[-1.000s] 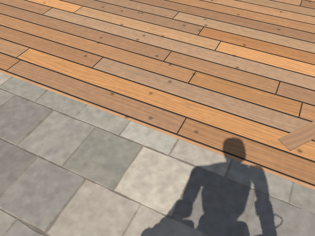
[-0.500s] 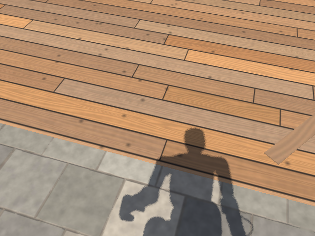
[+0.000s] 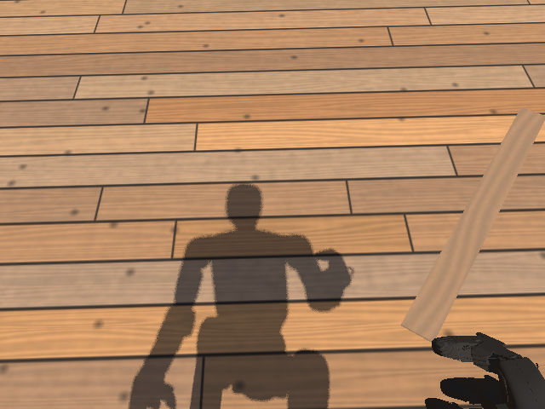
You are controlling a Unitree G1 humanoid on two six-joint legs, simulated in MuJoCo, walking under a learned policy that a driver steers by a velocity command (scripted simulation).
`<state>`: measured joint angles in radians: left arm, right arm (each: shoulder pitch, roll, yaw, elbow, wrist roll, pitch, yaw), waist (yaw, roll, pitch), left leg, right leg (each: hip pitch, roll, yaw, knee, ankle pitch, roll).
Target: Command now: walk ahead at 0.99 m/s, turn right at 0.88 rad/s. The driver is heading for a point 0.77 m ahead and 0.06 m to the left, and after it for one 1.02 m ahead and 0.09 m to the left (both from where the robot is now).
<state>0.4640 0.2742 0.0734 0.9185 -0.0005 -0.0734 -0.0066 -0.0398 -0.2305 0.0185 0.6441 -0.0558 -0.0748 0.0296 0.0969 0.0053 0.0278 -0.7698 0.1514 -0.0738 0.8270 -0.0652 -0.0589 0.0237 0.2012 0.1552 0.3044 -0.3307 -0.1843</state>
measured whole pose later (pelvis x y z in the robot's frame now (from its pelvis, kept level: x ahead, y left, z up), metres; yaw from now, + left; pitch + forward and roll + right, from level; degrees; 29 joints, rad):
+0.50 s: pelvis +0.47 +0.02 +0.00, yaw -12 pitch +3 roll +2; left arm -0.06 0.26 -0.03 0.64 0.04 -0.07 -0.07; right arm 0.59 -0.26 -0.03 0.97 0.00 -0.12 0.02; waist -0.10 -0.03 0.01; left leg 0.20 -0.04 0.07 0.07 -0.32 0.01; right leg -0.73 -0.05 -0.04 0.67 0.03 -0.11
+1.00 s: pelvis +0.86 -0.05 -0.02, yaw +5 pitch +0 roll -2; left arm 0.19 0.29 0.06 0.80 -0.03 -0.05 0.05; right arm 0.15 -0.31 -0.08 0.68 0.01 -0.03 0.05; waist 0.01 0.03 0.08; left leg -0.51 -0.04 0.10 0.58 -0.02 0.11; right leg -0.06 -0.02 -0.27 0.76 -0.49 -0.01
